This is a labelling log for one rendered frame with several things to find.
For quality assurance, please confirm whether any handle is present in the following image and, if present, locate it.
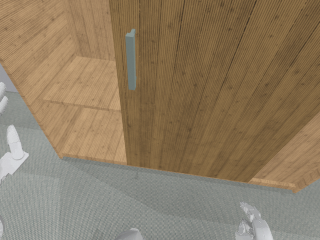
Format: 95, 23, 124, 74
125, 28, 137, 91

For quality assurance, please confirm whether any left robot thigh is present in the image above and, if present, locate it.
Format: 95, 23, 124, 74
114, 230, 146, 240

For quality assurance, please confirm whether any wardrobe door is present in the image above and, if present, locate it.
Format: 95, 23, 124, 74
253, 111, 320, 184
109, 0, 320, 183

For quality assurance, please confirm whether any left robot hand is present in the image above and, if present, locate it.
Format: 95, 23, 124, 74
0, 82, 29, 186

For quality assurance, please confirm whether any right robot hand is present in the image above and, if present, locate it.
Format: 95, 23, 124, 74
235, 201, 274, 240

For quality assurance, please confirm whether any robot left shin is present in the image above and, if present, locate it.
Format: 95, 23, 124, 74
130, 228, 141, 234

